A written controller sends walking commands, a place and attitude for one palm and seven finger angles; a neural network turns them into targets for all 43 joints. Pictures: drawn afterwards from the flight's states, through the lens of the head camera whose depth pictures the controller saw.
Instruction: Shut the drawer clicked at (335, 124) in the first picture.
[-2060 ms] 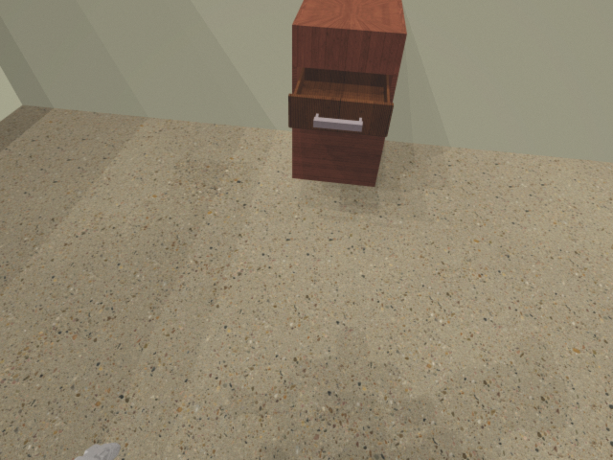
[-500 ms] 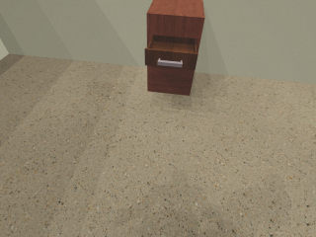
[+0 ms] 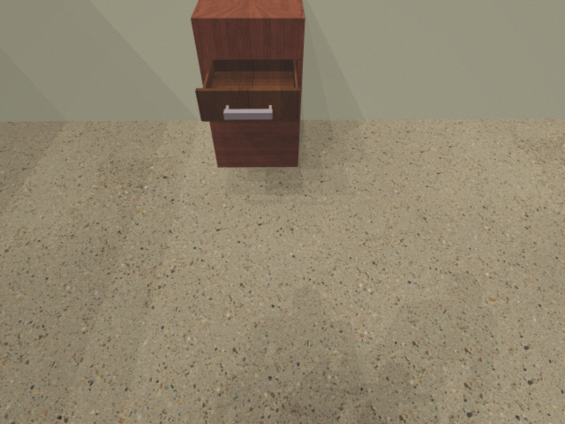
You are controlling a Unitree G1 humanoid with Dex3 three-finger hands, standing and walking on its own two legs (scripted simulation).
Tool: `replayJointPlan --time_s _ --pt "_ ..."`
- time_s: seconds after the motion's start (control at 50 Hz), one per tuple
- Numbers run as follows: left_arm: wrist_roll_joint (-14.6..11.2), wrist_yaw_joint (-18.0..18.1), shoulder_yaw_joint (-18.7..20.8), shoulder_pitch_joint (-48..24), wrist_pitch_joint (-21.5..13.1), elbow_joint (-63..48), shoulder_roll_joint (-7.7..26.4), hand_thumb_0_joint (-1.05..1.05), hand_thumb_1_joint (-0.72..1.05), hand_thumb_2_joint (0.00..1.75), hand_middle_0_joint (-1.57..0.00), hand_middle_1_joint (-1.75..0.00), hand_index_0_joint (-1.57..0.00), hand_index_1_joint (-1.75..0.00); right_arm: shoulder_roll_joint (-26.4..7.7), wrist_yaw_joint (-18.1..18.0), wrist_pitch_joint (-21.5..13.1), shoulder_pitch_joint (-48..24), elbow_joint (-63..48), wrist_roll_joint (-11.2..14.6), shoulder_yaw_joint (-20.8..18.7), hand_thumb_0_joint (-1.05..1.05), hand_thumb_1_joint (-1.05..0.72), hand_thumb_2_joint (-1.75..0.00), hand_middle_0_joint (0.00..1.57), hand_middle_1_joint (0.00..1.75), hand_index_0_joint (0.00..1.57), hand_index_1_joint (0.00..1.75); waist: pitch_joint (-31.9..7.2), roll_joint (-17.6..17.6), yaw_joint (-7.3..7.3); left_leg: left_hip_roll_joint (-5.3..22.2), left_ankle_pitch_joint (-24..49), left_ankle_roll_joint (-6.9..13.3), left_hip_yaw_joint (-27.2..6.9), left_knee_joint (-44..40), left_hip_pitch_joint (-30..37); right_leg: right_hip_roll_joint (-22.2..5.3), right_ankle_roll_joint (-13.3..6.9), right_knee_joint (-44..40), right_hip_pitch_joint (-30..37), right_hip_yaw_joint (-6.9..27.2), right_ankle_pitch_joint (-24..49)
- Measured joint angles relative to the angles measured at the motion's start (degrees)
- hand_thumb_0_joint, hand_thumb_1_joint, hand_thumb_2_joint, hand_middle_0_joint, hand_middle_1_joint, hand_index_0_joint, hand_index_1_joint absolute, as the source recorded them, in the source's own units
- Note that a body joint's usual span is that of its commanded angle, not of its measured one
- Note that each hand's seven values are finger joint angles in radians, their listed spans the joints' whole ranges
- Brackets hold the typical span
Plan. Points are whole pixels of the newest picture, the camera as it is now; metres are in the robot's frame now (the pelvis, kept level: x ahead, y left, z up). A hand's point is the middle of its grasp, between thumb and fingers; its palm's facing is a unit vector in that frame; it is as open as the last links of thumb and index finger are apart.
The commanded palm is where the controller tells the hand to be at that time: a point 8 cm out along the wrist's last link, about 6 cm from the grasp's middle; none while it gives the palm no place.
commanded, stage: walk to a spot facing it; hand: left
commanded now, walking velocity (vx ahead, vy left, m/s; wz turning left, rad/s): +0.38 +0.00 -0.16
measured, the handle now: (248, 110) +1.19 +0.22 -0.24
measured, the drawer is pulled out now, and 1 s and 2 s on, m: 0.25 0.25 0.25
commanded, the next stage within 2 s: turn to face it in 1.06 s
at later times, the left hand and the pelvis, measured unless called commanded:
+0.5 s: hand (159, 398) +0.19 +0.23 -0.18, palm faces -0.03 -0.99 -0.14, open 7.4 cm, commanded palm none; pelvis +0.22 +0.06 +0.00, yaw -7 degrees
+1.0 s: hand (253, 223) +0.58 +0.12 -0.16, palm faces -0.36 -0.92 -0.16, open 7.4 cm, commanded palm none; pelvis +0.41 +0.00 +0.00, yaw -18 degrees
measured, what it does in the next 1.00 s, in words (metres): walks ahead, turning right: left foot, then right foot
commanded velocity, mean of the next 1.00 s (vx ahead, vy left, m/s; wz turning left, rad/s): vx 0.36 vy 0.00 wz -0.27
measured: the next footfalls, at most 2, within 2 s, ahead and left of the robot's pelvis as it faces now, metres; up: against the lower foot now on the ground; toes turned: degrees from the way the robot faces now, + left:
left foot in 0.38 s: +0.33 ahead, +0.13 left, +0.00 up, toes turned +3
right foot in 1.00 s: +0.51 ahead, -0.13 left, +0.00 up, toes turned -26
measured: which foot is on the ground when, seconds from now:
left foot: up 0.00-0.36, down 0.38-1.00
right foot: down 0.00-0.38, up 0.40-0.98, down 1.00-1.00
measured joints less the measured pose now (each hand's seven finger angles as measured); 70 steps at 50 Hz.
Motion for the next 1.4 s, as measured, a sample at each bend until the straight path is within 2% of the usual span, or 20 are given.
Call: replayJointPlan --time_s 0.06,0.18,0.26,0.34,0.38,0.42,0.46,0.5,0.54,0.62,0.7,0.82,0.94,1.0,1.02,1.06,1.12,1.2,1.26,1.4 --pt "0.2 0.7 -0.3 2.0 0.0 1.0 -0.9 0.01 0.90 0.90 -0.20 -0.30 -0.20 -0.30 0.1 0.1 -0.2 -2.7 -1.5 -0.3 -0.6 0.01 -0.91 -0.90 0.20 0.30 0.20 0.30 -1.0 -0.7 0.17 0.3 5.7 -0.4 0.3 4.9 -7.5 0.8 0.2 -6.3 4.4 1.2 1.6" --pt "0.4 0.9 -1.1 5.3 -0.3 3.8 -3.1 0.01 0.90 0.90 -0.20 -0.30 -0.20 -0.30 0.7 0.8 -0.9 -9.2 -6.5 -0.2 -1.3 0.01 -0.91 -0.90 0.20 0.30 0.20 0.30 -1.9 -0.2 -0.69 1.8 14.8 -1.7 0.2 -2.4 -16.4 2.1 0.5 -15.8 11.8 2.9 3.1" --pt "0.5 1.2 -1.2 6.2 -0.7 4.6 -3.6 0.01 0.90 0.90 -0.20 -0.30 -0.20 -0.30 1.5 1.3 -1.2 -12.8 -8.4 0.0 -1.1 0.01 -0.91 -0.90 0.20 0.30 0.20 0.30 -1.2 0.1 0.44 1.7 17.5 -1.2 0.6 -11.9 -16.9 2.5 1.5 -18.5 16.2 3.6 1.4" --pt "0.6 1.4 -0.7 7.0 -0.6 5.1 -3.0 0.01 0.90 0.90 -0.21 -0.30 -0.20 -0.30 2.4 1.5 -2.0 -15.2 -9.6 0.1 -0.6 0.01 -0.91 -0.90 0.20 0.30 0.20 0.30 -0.4 -0.8 1.73 -0.1 16.6 0.6 1.6 -21.3 -12.4 1.7 3.2 -17.3 19.7 4.3 -2.9" --pt "0.4 1.4 -0.2 7.8 -0.3 5.5 -2.7 0.01 0.90 0.90 -0.21 -0.30 -0.20 -0.30 2.6 1.2 -3.3 -15.6 -10.4 -0.3 -0.3 0.01 -0.91 -0.90 0.20 0.30 0.20 0.30 -0.2 -1.2 1.45 -1.4 17.6 2.5 2.1 -25.1 -8.6 0.8 3.3 -8.6 17.7 4.8 -7.5" --pt "0.0 1.0 0.2 6.6 0.7 6.0 -2.0 0.01 0.90 0.90 -0.20 -0.30 -0.20 -0.30 3.1 0.6 -4.3 -15.6 -10.7 -0.6 -0.1 0.01 -0.91 -0.90 0.20 0.30 0.20 0.30 0.6 -2.2 1.03 -2.0 14.7 3.9 3.7 -21.4 -8.0 0.1 2.1 12.2 9.9 6.1 -9.0" --pt "0.0 0.9 0.5 5.0 1.3 5.8 -1.0 0.01 0.90 0.90 -0.20 -0.30 -0.20 -0.30 3.7 0.1 -4.3 -14.2 -10.2 -0.4 0.1 0.01 -0.91 -0.90 0.20 0.30 0.20 0.30 0.5 -3.0 0.78 -2.5 12.3 4.1 5.4 -22.4 -5.0 -0.4 1.2 28.4 1.9 6.5 -5.8" --pt "0.3 0.6 1.1 3.0 1.6 4.8 0.0 0.01 0.90 0.90 -0.20 -0.30 -0.20 -0.30 4.0 -0.6 -4.5 -12.0 -9.4 0.0 -0.2 0.00 -0.91 -0.90 0.21 0.30 0.20 0.30 0.0 -3.4 0.48 -3.0 12.5 3.8 6.5 -25.9 -1.3 -1.7 1.1 35.6 -5.0 5.5 -1.1" --pt "0.6 0.4 1.6 1.1 2.0 3.2 0.7 0.01 0.91 0.90 -0.20 -0.30 -0.20 -0.30 3.2 -1.7 -5.2 -10.0 -8.9 0.4 -1.3 -0.02 -0.95 -0.90 0.21 0.30 0.21 0.30 -0.5 -3.6 0.13 -3.7 12.8 4.1 7.7 -29.7 2.0 -3.0 1.4 36.5 -10.6 5.0 2.5" --pt "1.0 0.1 2.2 -2.6 2.9 0.1 1.3 0.01 0.91 0.90 -0.20 -0.30 -0.19 -0.30 1.6 -1.7 -5.0 -5.4 -6.5 0.1 -1.2 -0.02 -0.95 -0.90 0.21 0.30 0.20 0.30 -1.8 -3.7 0.07 -5.0 13.2 4.5 9.3 -35.8 7.2 -5.2 2.7 32.5 -18.3 5.0 8.3" --pt "1.1 -0.5 2.3 -5.5 3.7 -1.5 1.0 0.01 0.91 0.90 -0.20 -0.30 -0.19 -0.30 1.7 -1.5 -4.7 -1.2 -4.3 0.2 -0.8 -0.01 -0.94 -0.90 0.20 0.30 0.20 0.30 -2.2 -3.5 -0.39 -5.7 12.6 4.2 10.5 -40.0 11.7 -6.8 3.8 26.6 -21.5 5.2 13.0" --pt "1.0 -1.2 1.6 -8.6 4.7 -1.6 0.0 0.01 0.91 0.90 -0.20 -0.30 -0.19 -0.30 3.0 -1.3 -4.5 3.5 -2.7 -0.1 -0.1 0.00 -0.92 -0.90 0.20 0.30 0.20 0.30 -0.8 -2.4 -2.69 -5.1 9.7 2.6 12.7 -42.7 17.6 -7.5 3.9 13.7 -19.7 2.4 14.1" --pt "0.8 -1.5 1.0 -12.1 4.6 -2.1 -1.0 0.01 0.91 0.90 -0.20 -0.30 -0.19 -0.30 3.9 -1.2 -3.8 6.8 -1.5 -0.8 0.3 0.01 -0.91 -0.90 0.20 0.30 0.20 0.30 1.3 -0.8 -5.34 -2.6 3.9 -0.5 15.5 -40.2 21.4 -5.0 1.6 3.5 -14.6 -1.2 8.7" --pt "0.9 -1.5 0.8 -13.1 2.6 -3.2 -0.9 0.01 0.91 0.90 -0.20 -0.30 -0.19 -0.30 4.5 -0.9 -3.1 8.5 -0.5 -0.5 0.4 0.01 -0.91 -0.90 0.20 0.30 0.20 0.30 1.8 -0.1 -5.29 0.8 -1.5 -2.1 15.9 -30.2 19.9 -2.7 -0.7 -2.5 -9.2 -3.2 10.2" --pt "0.9 -1.3 0.9 -13.3 1.6 -3.5 -0.8 0.01 0.91 0.90 -0.20 -0.30 -0.20 -0.30 4.7 -0.8 -2.6 8.4 -0.2 -0.1 0.5 0.01 -0.91 -0.90 0.21 0.30 0.20 0.30 2.1 -0.1 -4.75 2.1 -1.7 -1.9 14.2 -21.3 16.8 -2.2 -1.1 -1.0 -9.4 -3.3 11.2" --pt "0.2 -0.8 1.0 -13.1 0.5 -3.7 -0.8 0.01 0.91 0.90 -0.20 -0.30 -0.20 -0.30 4.7 -0.6 -1.6 6.6 0.1 0.4 0.4 0.01 -0.91 -0.90 0.21 0.30 0.20 0.30 2.7 0.2 -4.30 2.2 -2.5 -1.2 7.0 -1.7 8.6 -1.2 -1.4 1.6 -8.2 -3.6 7.6" --pt "-0.3 0.2 0.8 -10.9 0.3 -2.7 -1.0 0.01 0.90 0.90 -0.20 -0.30 -0.20 -0.30 3.8 -0.8 -0.9 2.5 -1.3 0.2 -0.3 0.01 -0.91 -0.90 0.21 0.30 0.20 0.30 1.8 0.4 -3.62 2.0 2.5 -0.8 2.0 10.8 -1.5 0.4 -0.8 -2.2 -3.7 -3.5 6.2" --pt "-0.1 1.7 1.4 -7.7 -0.1 -1.0 0.1 -0.01 0.94 0.90 -0.21 -0.30 -0.20 -0.30 2.7 -1.0 -0.9 -3.4 -5.3 -0.3 -0.9 0.01 -0.91 -0.90 0.20 0.30 0.20 0.30 -0.2 1.0 -3.54 3.0 7.1 -1.4 -0.1 6.2 -10.5 1.6 -0.9 -8.6 1.2 -3.4 7.4" --pt "0.2 1.7 0.8 -5.7 0.2 0.5 0.2 -0.01 0.94 0.90 -0.20 -0.30 -0.20 -0.30 1.5 -1.4 -0.6 -6.9 -7.2 -0.4 -1.3 0.01 -0.93 -0.90 0.20 0.30 0.20 0.30 -1.3 1.5 -3.54 2.9 10.3 -1.8 -0.5 -1.1 -13.2 1.7 -0.4 -11.3 4.1 -4.0 7.2" --pt "0.5 1.6 0.0 -3.0 1.3 1.5 -0.5 0.00 0.91 0.90 -0.20 -0.30 -0.20 -0.30 0.4 -0.2 0.3 -9.7 -8.4 0.0 -0.8 0.01 -0.93 -0.90 0.20 0.30 0.20 0.30 -1.1 0.1 -1.26 0.5 11.9 -1.3 1.3 -18.0 -8.3 -0.2 2.2 -10.0 9.0 -7.5 2.3"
